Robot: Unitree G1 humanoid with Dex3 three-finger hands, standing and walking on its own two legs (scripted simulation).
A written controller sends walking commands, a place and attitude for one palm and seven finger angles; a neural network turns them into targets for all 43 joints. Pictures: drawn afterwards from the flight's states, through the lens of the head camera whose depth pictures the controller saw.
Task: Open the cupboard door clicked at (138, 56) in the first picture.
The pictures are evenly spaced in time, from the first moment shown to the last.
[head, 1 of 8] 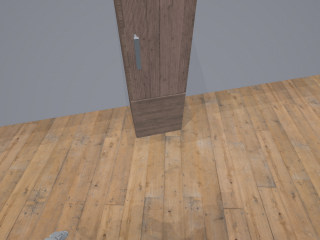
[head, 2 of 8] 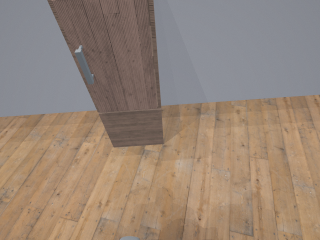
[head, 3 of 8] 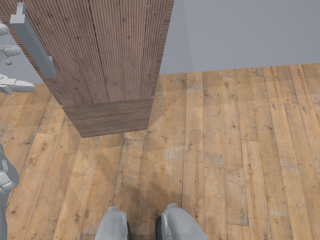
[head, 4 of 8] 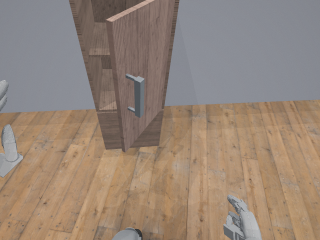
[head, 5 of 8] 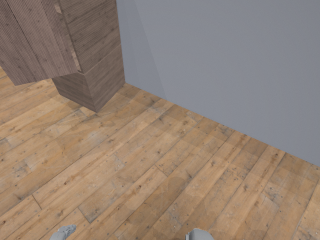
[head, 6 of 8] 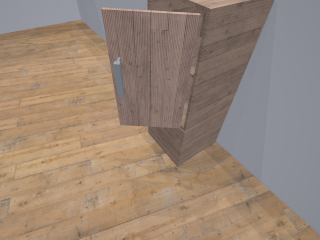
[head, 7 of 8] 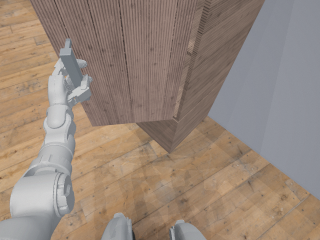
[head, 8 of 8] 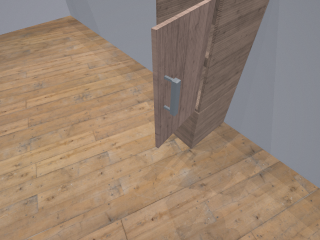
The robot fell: no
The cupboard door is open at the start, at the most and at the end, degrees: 0 100 99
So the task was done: yes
